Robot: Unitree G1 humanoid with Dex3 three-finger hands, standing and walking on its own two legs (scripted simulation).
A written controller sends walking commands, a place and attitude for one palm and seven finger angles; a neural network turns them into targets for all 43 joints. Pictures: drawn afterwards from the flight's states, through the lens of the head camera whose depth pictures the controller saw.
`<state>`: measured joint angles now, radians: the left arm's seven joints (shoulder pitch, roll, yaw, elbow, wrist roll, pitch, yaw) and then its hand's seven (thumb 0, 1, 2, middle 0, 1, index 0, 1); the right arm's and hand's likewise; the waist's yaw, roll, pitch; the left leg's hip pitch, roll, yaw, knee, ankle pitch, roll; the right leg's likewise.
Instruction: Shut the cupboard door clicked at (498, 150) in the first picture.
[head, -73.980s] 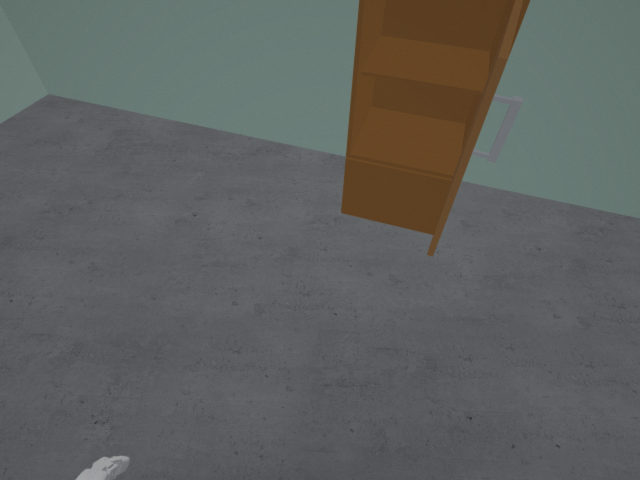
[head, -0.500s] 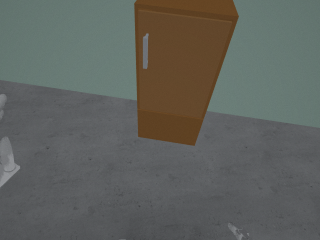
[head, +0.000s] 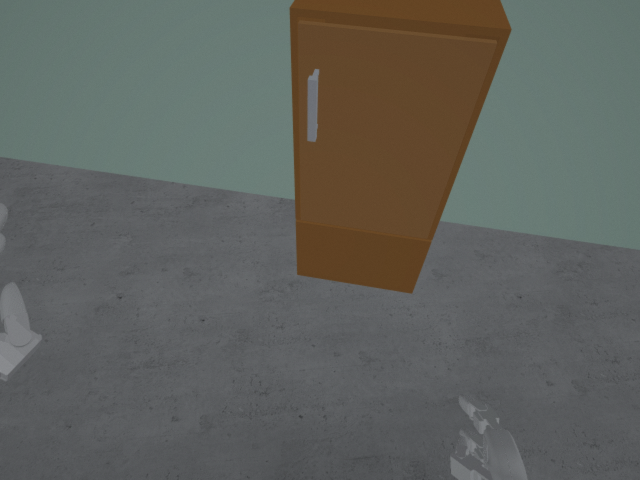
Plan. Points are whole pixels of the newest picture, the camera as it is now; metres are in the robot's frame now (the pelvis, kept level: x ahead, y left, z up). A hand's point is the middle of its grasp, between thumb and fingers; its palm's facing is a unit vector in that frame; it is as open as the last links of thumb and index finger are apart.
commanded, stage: stop stepping back and stand still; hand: left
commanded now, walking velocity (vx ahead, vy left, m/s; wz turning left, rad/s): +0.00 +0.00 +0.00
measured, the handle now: (314, 106) +0.90 +0.06 -0.01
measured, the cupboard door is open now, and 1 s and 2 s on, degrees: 0 0 0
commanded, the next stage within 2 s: let the arm hang, fingers relaxed in 0.08 s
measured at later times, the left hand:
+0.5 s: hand out of the picture +0.05 +0.19 -0.17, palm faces +0.04 -0.98 -0.17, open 7.0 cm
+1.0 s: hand out of the picture -0.08 +0.19 -0.17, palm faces +0.04 -0.98 -0.17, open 7.4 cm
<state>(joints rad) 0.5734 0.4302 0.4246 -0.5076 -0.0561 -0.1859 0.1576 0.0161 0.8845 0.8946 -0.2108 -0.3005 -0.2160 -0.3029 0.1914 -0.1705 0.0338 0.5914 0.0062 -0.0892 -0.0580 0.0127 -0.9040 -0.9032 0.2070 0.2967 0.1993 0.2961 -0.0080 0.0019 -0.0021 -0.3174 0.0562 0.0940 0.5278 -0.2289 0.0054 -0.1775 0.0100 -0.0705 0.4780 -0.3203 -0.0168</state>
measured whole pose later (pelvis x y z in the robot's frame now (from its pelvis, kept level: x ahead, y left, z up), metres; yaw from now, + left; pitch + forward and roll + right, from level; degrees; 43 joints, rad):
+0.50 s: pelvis -0.02 +0.01 +0.00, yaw +2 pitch -1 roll +0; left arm 0.26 0.18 0.01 0.87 0.00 0.04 0.03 -0.02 0.98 0.89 -0.21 -0.30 -0.21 -0.30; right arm 0.23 -0.23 0.02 0.92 -0.03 0.02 0.00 0.01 -0.91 -0.90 0.20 0.30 0.19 0.30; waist -0.03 -0.03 0.05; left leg -0.30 0.02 0.08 0.53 -0.21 0.03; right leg -0.17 -0.03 -0.09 0.53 -0.34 0.00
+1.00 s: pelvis -0.03 +0.03 +0.01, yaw +0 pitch -2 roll +0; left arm 0.37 0.12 0.00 1.16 0.02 0.02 0.03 0.01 0.91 0.89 -0.20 -0.30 -0.20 -0.30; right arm 0.31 -0.12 0.00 1.13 -0.02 0.01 -0.03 0.01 -0.91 -0.90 0.20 0.30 0.20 0.30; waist -0.01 0.01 0.03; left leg -0.23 -0.01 0.12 0.39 -0.13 0.06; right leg -0.13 -0.05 -0.05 0.43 -0.26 0.03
